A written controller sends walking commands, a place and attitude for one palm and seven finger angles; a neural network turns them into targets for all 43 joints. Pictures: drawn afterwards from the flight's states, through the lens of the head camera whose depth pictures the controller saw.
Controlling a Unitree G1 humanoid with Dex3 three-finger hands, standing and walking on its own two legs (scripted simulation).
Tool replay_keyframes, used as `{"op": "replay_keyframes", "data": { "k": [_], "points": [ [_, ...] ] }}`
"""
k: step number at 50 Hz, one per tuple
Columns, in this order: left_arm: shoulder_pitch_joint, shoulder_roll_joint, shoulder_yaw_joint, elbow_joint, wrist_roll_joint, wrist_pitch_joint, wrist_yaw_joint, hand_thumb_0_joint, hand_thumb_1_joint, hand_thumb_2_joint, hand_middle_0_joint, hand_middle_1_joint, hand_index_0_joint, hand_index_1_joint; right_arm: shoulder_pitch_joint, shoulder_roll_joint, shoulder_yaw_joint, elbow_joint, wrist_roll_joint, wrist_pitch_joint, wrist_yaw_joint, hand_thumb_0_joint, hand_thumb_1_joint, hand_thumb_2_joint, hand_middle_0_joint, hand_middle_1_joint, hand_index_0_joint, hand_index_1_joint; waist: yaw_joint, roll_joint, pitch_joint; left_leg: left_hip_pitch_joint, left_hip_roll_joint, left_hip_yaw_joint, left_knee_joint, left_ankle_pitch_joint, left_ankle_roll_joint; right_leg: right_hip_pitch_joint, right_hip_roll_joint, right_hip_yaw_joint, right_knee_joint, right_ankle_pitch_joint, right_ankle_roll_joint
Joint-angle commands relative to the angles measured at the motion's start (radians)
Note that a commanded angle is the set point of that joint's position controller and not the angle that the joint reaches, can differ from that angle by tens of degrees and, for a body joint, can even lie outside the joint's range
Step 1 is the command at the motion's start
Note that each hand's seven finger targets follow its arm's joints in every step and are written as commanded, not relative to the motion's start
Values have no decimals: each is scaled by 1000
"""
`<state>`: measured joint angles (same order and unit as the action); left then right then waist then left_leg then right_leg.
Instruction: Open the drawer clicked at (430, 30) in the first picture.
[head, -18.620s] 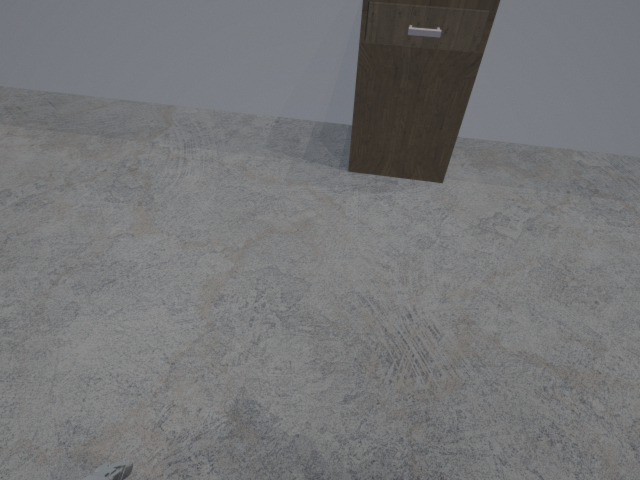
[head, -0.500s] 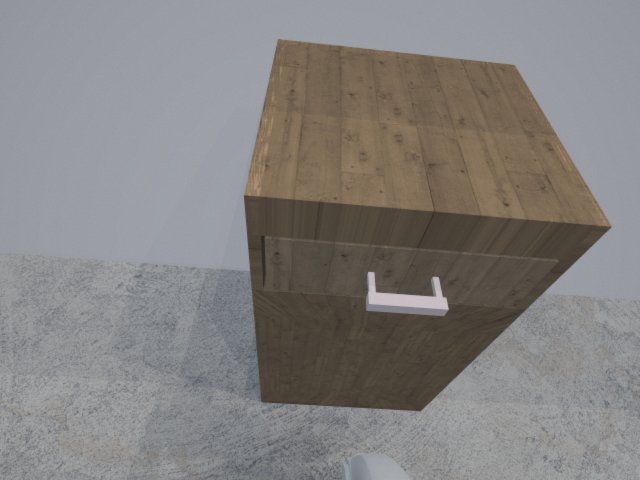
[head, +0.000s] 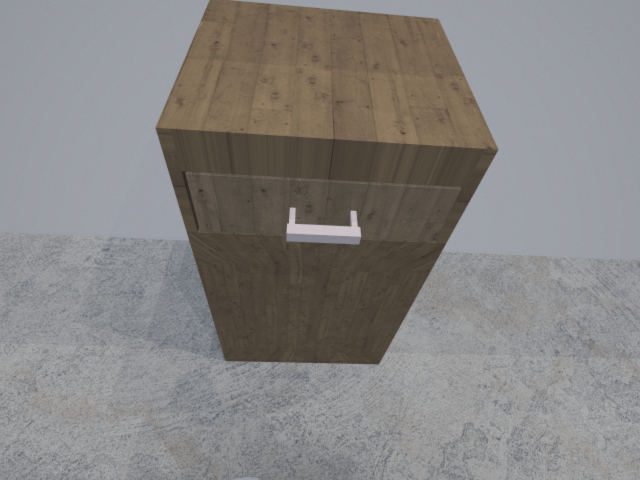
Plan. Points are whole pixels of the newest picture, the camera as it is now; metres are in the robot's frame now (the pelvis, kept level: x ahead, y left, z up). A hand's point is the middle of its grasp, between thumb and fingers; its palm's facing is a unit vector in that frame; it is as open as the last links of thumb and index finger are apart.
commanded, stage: shuffle to correct the standing spot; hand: left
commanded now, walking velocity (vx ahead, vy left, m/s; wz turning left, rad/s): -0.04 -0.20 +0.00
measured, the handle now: (323, 224) +0.51 +0.02 -0.03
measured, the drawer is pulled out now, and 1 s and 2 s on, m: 0.00 0.00 0.00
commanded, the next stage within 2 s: come to a stop and stand still in 0.68 s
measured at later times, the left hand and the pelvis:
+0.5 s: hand out of the picture -0.08 +0.08 -0.15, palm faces +0.01 -0.96 -0.26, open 16.7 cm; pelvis -0.07 -0.13 +0.01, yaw +1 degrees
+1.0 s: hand out of the picture -0.04 -0.06 -0.14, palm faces -0.03 -0.96 -0.27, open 16.9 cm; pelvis -0.03 -0.27 +0.01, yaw +1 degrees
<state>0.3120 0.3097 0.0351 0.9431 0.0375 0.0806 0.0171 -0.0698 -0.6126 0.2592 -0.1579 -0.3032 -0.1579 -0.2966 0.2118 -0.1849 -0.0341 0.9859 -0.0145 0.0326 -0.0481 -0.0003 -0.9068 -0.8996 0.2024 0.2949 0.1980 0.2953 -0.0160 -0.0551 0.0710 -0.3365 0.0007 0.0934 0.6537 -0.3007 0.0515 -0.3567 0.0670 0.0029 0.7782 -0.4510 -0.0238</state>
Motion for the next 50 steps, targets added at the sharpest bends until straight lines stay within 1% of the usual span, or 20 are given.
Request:
{"op": "replay_keyframes", "data": {
  "k": [1, 5, 10, 12, 14, 15, 16, 19, 23, 26, 28, 29, 31, 34, 41, 43, 44, 46, 48, 50],
  "points": [
    [6, 38, 29, -75, -17, -4, -5, 0, -500, 300, -150, -300, -150, -300, 68, -203, -23, -28, -14, -12, -12, 0, -900, -900, 200, 300, 200, 300, 4, 223, -21, 17, 390, -415, -366, 216, 177, -180, -41, 129, 439, -29, 35],
    [12, 29, 30, -51, -24, 10, -31, 0, -500, 300, -150, -300, -150, -300, -37, -193, -25, -58, -11, -12, -8, 0, -900, -900, 200, 300, 200, 300, 28, 242, -8, -50, 288, -230, -383, -8, 102, -103, -75, 75, 365, 73, 50],
    [-19, -13, 18, -61, -29, 0, -38, 0, -500, 300, -150, -300, -150, -300, 32, -253, -65, -42, -24, 13, 9, 0, -900, -900, 200, 300, 200, 300, -16, 255, -26, -31, 286, -266, -386, -196, 79, 25, -69, -55, -36, -40, 36],
    [73, -17, 24, -32, -32, -9, -38, 0, -500, 300, -150, -300, -150, -300, 19, -277, -82, -48, -22, 22, 13, 0, -900, -900, 200, 300, 200, 300, 18, 221, -54, -97, 264, -240, -344, -234, 41, 183, -41, -93, -215, 36, 23],
    [166, 43, 37, -5, -16, -18, -28, 0, -500, 300, -150, -300, -150, -300, 14, -200, -77, -58, -12, 32, 20, 0, -900, -900, 200, 300, 200, 300, 57, -22, -34, -229, 106, -96, -75, -282, -24, 262, -119, 16, -471, 29, -11],
    [142, 116, 50, -22, -2, -21, -13, 0, -500, 300, -150, -300, -150, -300, 7, -96, -59, -86, -6, 33, 19, 0, -900, -900, 200, 300, 200, 300, 61, -320, 18, -355, -24, 15, 245, -307, -64, 196, -326, 348, -645, -160, -91],
    [39, 104, 39, -66, -2, -18, -5, 0, -500, 300, -150, -300, -150, -300, -49, -117, -52, -107, -9, 34, 24, 0, -900, -900, 200, 300, 200, 300, 56, -261, 45, -298, 5, -85, 435, -291, -29, 12, -353, 329, -667, -183, -136],
    [-109, 44, 32, -95, -7, -45, 3, 0, -500, 300, -150, -300, -150, -300, 49, -131, -53, -56, -9, 28, 30, 0, -900, -900, 200, 300, 200, 300, -31, -156, -32, -212, 40, -64, 520, -168, -26, 39, -250, 173, -550, 73, -153],
    [15, 39, 24, -48, -7, -56, 5, 0, -500, 300, -150, -300, -150, -300, -15, -76, -29, -66, -3, 0, 27, 0, -900, -900, 200, 300, 200, 300, 32, -89, -46, -111, 23, 5, 153, -194, -29, 162, -262, 184, -445, 359, -195],
    [0, 21, 20, -37, -18, -41, -6, 0, -500, 300, -150, -300, -150, -300, 143, -68, -16, -6, -4, -18, 10, 0, -900, -900, 200, 300, 200, 300, -34, -44, -47, 204, 31, -3, -215, 18, -14, 11, -197, 133, -322, 228, -126],
    [49, -57, 4, -59, -24, -43, -21, 0, -500, 300, -150, -300, -150, -300, 223, -222, -41, 10, -20, -24, -7, 0, -900, -900, 200, 300, 200, 300, -50, 331, -22, 357, 435, -576, -409, -96, 138, -337, -30, -26, 94, -125, -4],
    [-16, 6, 12, -82, -11, -39, -22, 0, -500, 300, -150, -300, -150, -300, 231, -245, -42, 0, -15, -18, -6, 0, -900, -900, 200, 300, 200, 300, -69, 196, 33, 226, 507, -639, -444, -125, 214, -327, -69, 70, 249, -105, -9],
    [-15, 20, 25, -58, -4, -36, -37, 0, -500, 300, -150, -300, -150, -300, 90, -185, -25, -24, -19, -28, -1, 0, -900, -900, 200, 300, 200, 300, 4, 233, 53, 31, 368, -458, -498, -223, 156, -252, -94, 80, 338, 49, 11],
    [4, 5, 20, -28, -15, -34, -52, 0, -500, 300, -150, -300, -150, -300, 62, -153, -16, -32, -11, -51, -5, 0, -900, -900, 200, 300, 200, 300, 20, 221, 26, 74, 293, -246, -454, 0, 113, -225, -111, 56, 331, 152, 35],
    [-12, -61, 4, -18, -28, -60, -56, 0, -500, 300, -150, -300, -150, -300, 77, -190, -46, -11, -20, -29, 13, 0, -900, -900, 200, 300, 200, 300, 3, 217, -10, 21, 252, -149, -325, -84, 69, 61, -97, -101, -165, 105, 49],
    [136, -16, 9, 45, -29, -96, -36, 0, -500, 300, -150, -300, -150, -300, 99, -121, -27, -3, -7, -27, 24, 0, -900, -900, 200, 300, 200, 300, 62, -2, -97, -54, 113, -34, -63, -106, -13, 312, -147, -8, -398, 235, 54],
    [162, 69, 21, 58, -24, -109, -16, 0, -500, 300, -150, -300, -150, -300, 103, -30, -8, -20, 6, -25, 32, 0, -900, -900, 200, 300, 200, 300, 62, -277, -114, -197, 13, 31, 104, -277, -54, 365, -350, 282, -502, 301, -3],
    [91, 66, 11, 37, -23, -104, -8, 0, -500, 300, -150, -300, -150, -300, 55, -40, -7, -32, 6, -18, 36, 0, -900, -900, 200, 300, 200, 300, 51, -138, -62, -120, 48, -73, 221, -279, -38, 198, -404, 277, -517, 382, -103],
    [15, 57, 20, 20, -22, -108, 6, 0, -500, 300, -150, -300, -150, -300, 81, -69, -15, 7, 12, -5, 36, 0, -900, -900, 200, 300, 200, 300, 32, -239, -48, -137, 55, -97, 304, -219, -49, 186, -380, 275, -475, 558, -107],
    [13, 49, 24, 6, -19, -102, 21, 0, -500, 300, -150, -300, -150, -300, 56, -73, -16, 7, 20, -2, 39, 0, -900, -900, 200, 300, 200, 300, 45, -169, -41, -160, 41, -95, 312, -191, -57, 215, -392, 226, -424, 774, -135]
  ]
}}
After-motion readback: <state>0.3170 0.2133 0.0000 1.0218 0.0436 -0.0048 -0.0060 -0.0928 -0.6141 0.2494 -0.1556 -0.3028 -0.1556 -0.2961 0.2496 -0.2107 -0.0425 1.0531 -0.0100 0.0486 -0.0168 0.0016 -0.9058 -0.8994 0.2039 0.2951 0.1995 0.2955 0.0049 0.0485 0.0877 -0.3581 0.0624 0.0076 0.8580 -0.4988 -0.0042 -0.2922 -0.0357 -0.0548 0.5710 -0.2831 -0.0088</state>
